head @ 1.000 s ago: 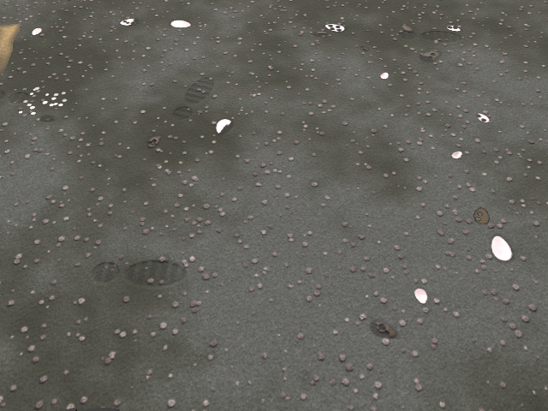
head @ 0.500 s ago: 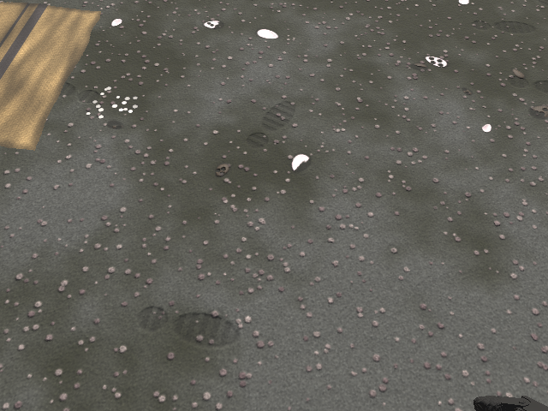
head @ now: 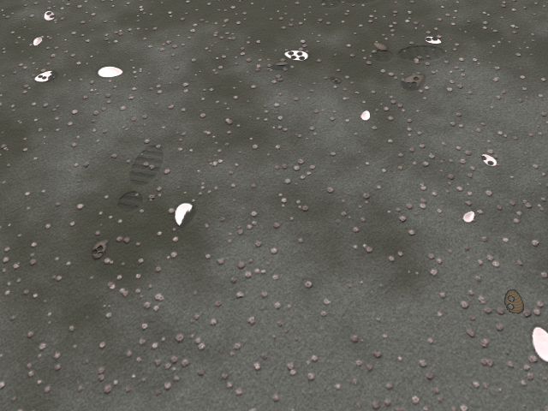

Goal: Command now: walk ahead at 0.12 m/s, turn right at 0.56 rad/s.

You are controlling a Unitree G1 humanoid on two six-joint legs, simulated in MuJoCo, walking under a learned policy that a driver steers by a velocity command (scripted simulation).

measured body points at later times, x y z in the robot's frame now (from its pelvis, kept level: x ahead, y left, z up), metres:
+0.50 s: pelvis +0.07 +0.05 +0.02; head +0.11 +0.06 +0.47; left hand +0.32 +0.28 -0.08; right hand +0.13 -0.26 -0.07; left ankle +0.13 +0.17 -0.72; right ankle +0.04 -0.07 -0.65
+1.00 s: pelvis +0.06 +0.02 +0.02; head +0.07 -0.01 +0.47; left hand +0.32 +0.15 -0.07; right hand +0.03 -0.29 -0.10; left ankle +0.11 +0.16 -0.69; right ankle +0.01 -0.08 -0.72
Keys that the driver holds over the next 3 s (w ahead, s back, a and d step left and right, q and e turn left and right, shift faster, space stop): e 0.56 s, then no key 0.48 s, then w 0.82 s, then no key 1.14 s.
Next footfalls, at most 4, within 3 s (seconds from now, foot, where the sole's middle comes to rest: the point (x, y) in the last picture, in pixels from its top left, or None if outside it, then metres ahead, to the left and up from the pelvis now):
0.36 left None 0.17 0.15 -0.76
0.76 right None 0.05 -0.09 -0.76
1.06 left None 0.15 0.14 -0.76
1.72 left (306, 383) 0.47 -0.02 -0.76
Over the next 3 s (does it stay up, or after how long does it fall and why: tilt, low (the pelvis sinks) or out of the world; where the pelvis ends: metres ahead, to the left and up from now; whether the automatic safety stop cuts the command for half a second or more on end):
stays up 0.56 -0.14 0.02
